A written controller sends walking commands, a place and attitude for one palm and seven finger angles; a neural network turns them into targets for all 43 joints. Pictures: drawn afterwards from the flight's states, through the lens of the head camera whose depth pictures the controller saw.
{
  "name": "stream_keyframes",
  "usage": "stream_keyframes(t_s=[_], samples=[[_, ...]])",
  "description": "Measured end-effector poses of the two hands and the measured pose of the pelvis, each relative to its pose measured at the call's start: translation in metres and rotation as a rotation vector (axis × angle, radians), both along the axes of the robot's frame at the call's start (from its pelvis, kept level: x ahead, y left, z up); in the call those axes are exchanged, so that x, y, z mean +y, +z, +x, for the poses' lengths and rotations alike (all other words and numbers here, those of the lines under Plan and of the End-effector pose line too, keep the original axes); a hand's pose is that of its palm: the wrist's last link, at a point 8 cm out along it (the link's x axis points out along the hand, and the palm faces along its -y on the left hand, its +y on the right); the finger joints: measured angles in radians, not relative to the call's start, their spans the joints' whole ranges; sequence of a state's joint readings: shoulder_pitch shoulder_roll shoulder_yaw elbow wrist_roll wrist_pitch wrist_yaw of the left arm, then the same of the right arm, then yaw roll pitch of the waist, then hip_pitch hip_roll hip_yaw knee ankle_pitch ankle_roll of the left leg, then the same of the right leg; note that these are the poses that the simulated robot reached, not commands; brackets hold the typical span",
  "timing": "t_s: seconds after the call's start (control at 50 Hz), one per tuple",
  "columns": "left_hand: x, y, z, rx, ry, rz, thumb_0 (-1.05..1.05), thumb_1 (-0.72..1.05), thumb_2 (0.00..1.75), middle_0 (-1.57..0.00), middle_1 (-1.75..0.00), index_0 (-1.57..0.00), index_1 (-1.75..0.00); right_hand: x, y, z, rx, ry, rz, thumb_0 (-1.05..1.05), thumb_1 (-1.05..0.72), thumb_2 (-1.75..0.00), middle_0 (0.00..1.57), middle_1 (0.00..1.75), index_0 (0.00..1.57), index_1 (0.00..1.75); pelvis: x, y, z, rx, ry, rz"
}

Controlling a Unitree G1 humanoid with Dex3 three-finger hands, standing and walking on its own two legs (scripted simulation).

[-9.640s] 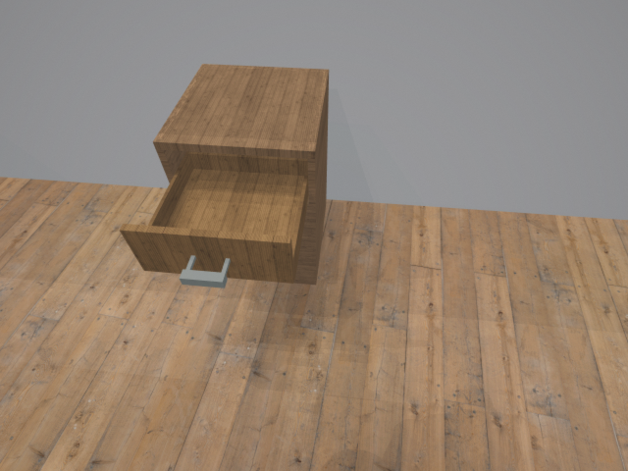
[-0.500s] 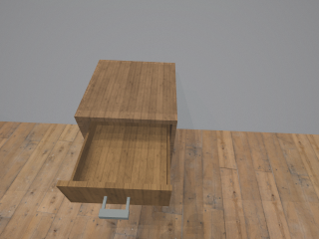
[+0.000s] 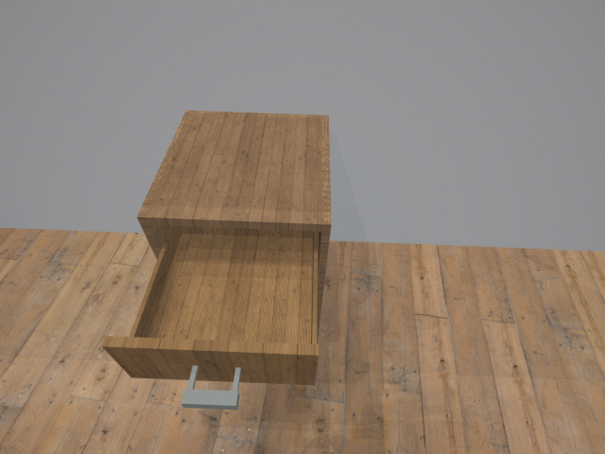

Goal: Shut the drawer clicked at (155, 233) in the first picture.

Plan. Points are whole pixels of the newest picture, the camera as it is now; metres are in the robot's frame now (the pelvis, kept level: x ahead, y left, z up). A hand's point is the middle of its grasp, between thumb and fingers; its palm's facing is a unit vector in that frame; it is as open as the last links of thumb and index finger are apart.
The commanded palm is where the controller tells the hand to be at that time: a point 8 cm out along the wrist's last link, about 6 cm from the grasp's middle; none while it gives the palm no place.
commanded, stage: look again from close up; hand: left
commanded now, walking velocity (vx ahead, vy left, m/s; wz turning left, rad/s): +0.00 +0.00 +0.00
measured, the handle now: (213, 386) +0.28 +0.19 -0.25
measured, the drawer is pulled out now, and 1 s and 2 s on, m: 0.29 0.29 0.29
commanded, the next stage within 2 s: raise the hand and make a fist in 0.20 s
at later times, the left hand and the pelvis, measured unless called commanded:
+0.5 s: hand out of the picture +0.13 +0.18 -0.06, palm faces +0.20 -0.96 -0.21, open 6.9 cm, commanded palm +0.08 +0.20 -0.09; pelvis -0.02 +0.00 -0.02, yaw +2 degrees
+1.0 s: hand out of the picture +0.12 +0.14 -0.08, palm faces -0.01 -1.00 +0.00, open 4.5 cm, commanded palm +0.08 +0.20 -0.11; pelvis -0.07 +0.00 -0.15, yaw +1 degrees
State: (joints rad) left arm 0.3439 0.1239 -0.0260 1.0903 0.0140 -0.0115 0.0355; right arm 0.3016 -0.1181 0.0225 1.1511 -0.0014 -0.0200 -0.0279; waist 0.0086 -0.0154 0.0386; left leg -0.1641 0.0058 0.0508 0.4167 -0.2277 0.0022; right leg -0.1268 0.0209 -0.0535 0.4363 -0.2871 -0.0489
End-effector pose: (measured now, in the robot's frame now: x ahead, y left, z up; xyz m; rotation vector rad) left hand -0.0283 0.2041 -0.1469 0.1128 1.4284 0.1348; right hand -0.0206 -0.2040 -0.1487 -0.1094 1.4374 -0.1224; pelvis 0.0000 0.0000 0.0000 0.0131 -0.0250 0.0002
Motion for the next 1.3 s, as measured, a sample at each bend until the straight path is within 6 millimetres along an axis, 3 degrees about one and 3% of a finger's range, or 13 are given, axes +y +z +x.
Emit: stream_keyframes(t_s=[0.32, 0.38, 0.46, 0.54, 0.6, 0.7, 0.78, 0.84, 0.9, 0.96, 1.08, 1.16, 1.3], samples=[[-0.01, 0.0, -0.01, -0.001, 0.002, 0.003, 0.0, 0.91, 0.9, -0.2, -0.3, -0.2, -0.3, -0.008, -0.002, -0.004, -0.004, 0.005, 0.002, 0.01, -0.92, -0.9, 0.2, 0.3, 0.2, 0.3, -0.007, -0.001, -0.007, 0.002, -0.001, -0.005], [0.012, 0.029, 0.021, -0.213, 0.054, 0.096, 0.06, 0.97, 0.9, -0.22, -0.31, -0.21, -0.31, -0.021, 0.002, 0.011, -0.161, 0.006, -0.047, 0.02, -0.93, -0.9, 0.2, 0.3, 0.2, 0.3, -0.006, -0.003, -0.01, -0.001, -0.013, -0.004], [0.035, 0.084, 0.088, -0.633, 0.062, 0.189, 0.08, 1.0, 0.9, -0.24, -0.34, -0.24, -0.34, -0.042, 0.006, 0.053, -0.431, 0.003, -0.095, 0.02, -0.93, -0.9, 0.2, 0.3, 0.2, 0.3, 0.0, -0.01, -0.017, 0.021, 0.026, -0.003], [0.004, 0.114, 0.158, -1.041, -0.033, 0.064, 0.05, 0.97, 0.9, -0.28, -0.4, -0.28, -0.4, -0.058, 0.017, 0.106, -0.688, 0.052, -0.144, 0.02, -0.92, -0.9, 0.2, 0.3, 0.2, 0.3, 0.002, -0.029, -0.032, 0.106, 0.036, -0.001], [-0.032, 0.114, 0.181, -1.277, -0.053, -0.133, 0.03, 0.95, 0.9, -0.33, -0.45, -0.33, -0.45, -0.064, 0.03, 0.14, -0.821, 0.093, -0.17, 0.02, -0.92, -0.9, 0.2, 0.3, 0.2, 0.3, -0.001, -0.049, -0.04, 0.177, 0.012, 0.012], [-0.05, 0.076, 0.157, -1.413, -0.062, -0.226, 0.02, 0.92, 0.9, -0.43, -0.55, -0.43, -0.55, -0.06, 0.036, 0.188, -0.93, 0.178, -0.185, 0.01, -0.91, -0.9, 0.2, 0.3, 0.2, 0.3, -0.009, -0.086, -0.046, 0.251, 0.007, 0.016], [-0.026, 0.036, 0.116, -1.276, -0.044, -0.104, 0.01, 0.91, 0.9, -0.52, -0.63, -0.51, -0.64, -0.041, 0.019, 0.219, -0.961, 0.228, -0.14, 0.01, -0.91, -0.9, 0.2, 0.3, 0.2, 0.3, -0.011, -0.112, -0.051, 0.278, 0.021, 0.003], [-0.001, 0.032, 0.093, -1.249, -0.028, 0.002, 0.02, 0.91, 0.9, -0.58, -0.7, -0.57, -0.7, -0.019, -0.002, 0.23, -0.97, 0.254, -0.083, 0.01, -0.91, -0.9, 0.2, 0.3, 0.2, 0.3, -0.011, -0.127, -0.056, 0.302, 0.03, -0.019], [0.012, 0.051, 0.091, -1.355, -0.042, 0.043, 0.02, 0.91, 0.9, -0.63, -0.76, -0.63, -0.77, 0.005, -0.026, 0.226, -0.964, 0.273, -0.019, 0.01, -0.91, -0.9, 0.2, 0.3, 0.2, 0.3, -0.008, -0.138, -0.061, 0.318, 0.039, -0.045], [0.003, 0.067, 0.108, -1.486, -0.106, -0.025, 0.02, 0.91, 0.9, -0.69, -0.83, -0.69, -0.83, 0.022, -0.051, 0.209, -0.928, 0.272, 0.032, 0.01, -0.91, -0.9, 0.2, 0.3, 0.2, 0.3, -0.004, -0.146, -0.067, 0.335, 0.039, -0.061], [-0.032, 0.029, 0.144, -1.335, -0.199, -0.263, 0.01, 0.91, 0.9, -0.81, -0.96, -0.81, -0.96, 0.019, -0.087, 0.155, -0.758, 0.165, 0.026, 0.01, -0.9, -0.9, 0.21, 0.3, 0.21, 0.3, 0.003, -0.154, -0.073, 0.368, 0.022, -0.052], [-0.019, 0.014, 0.139, -1.193, -0.121, -0.201, 0.02, 0.9, 0.9, -0.89, -1.04, -0.89, -1.05, 0.002, -0.09, 0.127, -0.659, 0.093, -0.036, 0.02, -0.9, -0.9, 0.21, 0.3, 0.21, 0.3, 0.008, -0.151, -0.069, 0.37, 0.011, -0.047], [0.014, 0.046, 0.113, -1.315, -0.046, -0.026, 0.02, 0.91, 0.9, -1.03, -1.2, -1.02, -1.2, -0.016, -0.08, 0.122, -0.652, 0.11, -0.11, 0.02, -0.91, -0.9, 0.2, 0.3, 0.2, 0.3, 0.017, -0.146, -0.065, 0.381, 0.014, -0.062]])
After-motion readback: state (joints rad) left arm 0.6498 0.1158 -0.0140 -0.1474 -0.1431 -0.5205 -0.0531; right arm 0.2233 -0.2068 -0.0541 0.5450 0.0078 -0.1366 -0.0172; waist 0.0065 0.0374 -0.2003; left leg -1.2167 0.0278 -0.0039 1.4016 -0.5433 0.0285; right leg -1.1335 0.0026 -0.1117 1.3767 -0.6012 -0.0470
